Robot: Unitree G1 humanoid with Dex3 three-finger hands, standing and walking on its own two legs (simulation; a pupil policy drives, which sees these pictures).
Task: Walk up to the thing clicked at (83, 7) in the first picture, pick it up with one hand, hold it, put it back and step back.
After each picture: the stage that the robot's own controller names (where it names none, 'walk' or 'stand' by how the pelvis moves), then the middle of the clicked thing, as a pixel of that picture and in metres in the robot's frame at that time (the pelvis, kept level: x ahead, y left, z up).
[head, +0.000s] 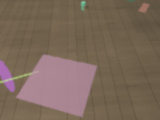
stand; (83, 5) +2.26 +0.00 -0.72
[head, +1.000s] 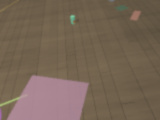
walk; (73, 19) +2.09 +0.27 -0.71
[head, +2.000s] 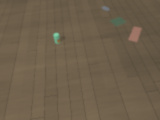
walk; (56, 38) +1.43 +0.41 -0.72
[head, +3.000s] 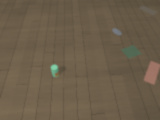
walk; (55, 71) +0.92 +0.33 -0.70
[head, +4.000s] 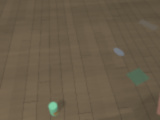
walk; (53, 109) +0.56 +0.22 -0.70
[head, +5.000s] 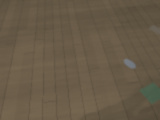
stand; out of the picture +0.36 +0.18 -0.70
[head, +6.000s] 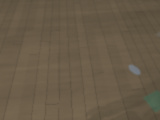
stand; out of the picture +0.34 +0.17 -0.72
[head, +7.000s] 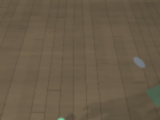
stand; out of the picture +0.38 +0.16 -0.71
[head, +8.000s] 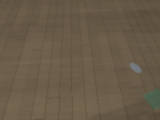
stand; out of the picture +0.39 +0.18 -0.72
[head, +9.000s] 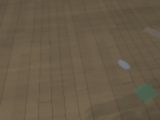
stand; out of the picture +0.38 +0.22 -0.72
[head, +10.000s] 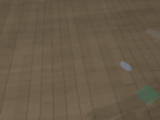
stand; out of the picture +0.38 +0.21 -0.73
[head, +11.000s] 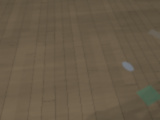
stand; out of the picture +0.39 +0.20 -0.73
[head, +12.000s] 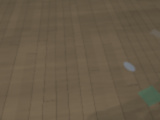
stand; out of the picture +0.39 +0.20 -0.73
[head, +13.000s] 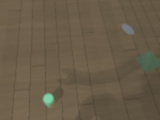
go down; (49, 100) +0.42 +0.20 -0.60
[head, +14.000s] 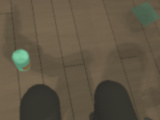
go down; (22, 61) +0.47 +0.24 -0.30
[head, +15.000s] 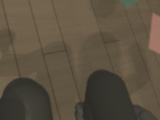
close in; out of the picture +0.46 +0.27 -0.25
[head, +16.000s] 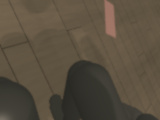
close; out of the picture +0.44 +0.30 -0.22
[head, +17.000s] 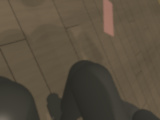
lift; out of the picture +0.43 +0.29 -0.23
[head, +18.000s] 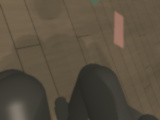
lift; out of the picture +0.38 +0.27 -0.22
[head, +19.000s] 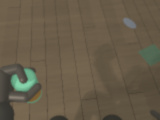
lift; (28, 86) +0.33 +0.19 -0.01
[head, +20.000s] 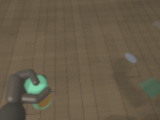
hold; (39, 92) +0.32 +0.17 +0.01
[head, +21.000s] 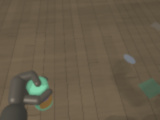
hold; (40, 94) +0.32 +0.17 +0.00
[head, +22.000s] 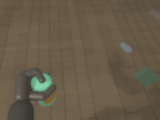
crouch; (44, 90) +0.34 +0.15 -0.03
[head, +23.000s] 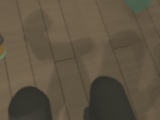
lower; out of the picture +0.47 +0.25 -0.10
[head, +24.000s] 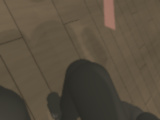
lower; out of the picture +0.43 +0.30 -0.23
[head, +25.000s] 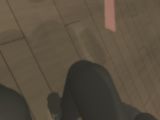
lower; out of the picture +0.43 +0.30 -0.23
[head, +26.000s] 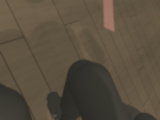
lower; out of the picture +0.43 +0.30 -0.23
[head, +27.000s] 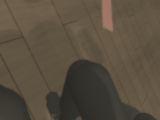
lower; out of the picture +0.44 +0.30 -0.23
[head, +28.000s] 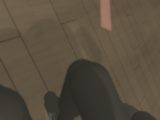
open; out of the picture +0.44 +0.29 -0.23
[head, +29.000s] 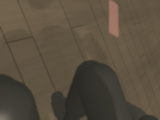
stand; out of the picture +0.43 +0.28 -0.23
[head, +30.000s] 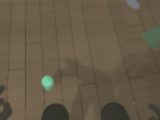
walk; (48, 83) +0.45 +0.20 -0.49
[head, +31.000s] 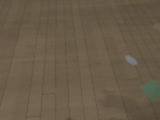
stand; out of the picture +0.39 +0.18 -0.66
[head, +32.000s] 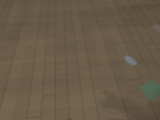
stand; out of the picture +0.40 +0.18 -0.66
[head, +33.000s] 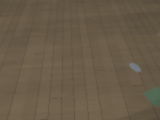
stand; out of the picture +0.41 +0.17 -0.72
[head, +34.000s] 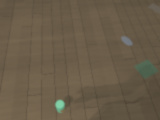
walk; (60, 106) +0.46 +0.15 -0.71
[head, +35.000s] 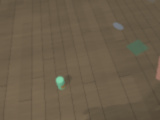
walk; (60, 83) +0.70 +0.25 -0.69
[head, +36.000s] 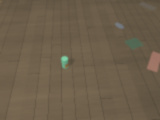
stand; (64, 62) +1.04 +0.19 -0.70
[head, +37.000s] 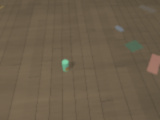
stand; (65, 65) +1.05 +0.20 -0.72
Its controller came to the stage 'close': yes
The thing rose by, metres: 0.71
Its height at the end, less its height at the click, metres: +0.00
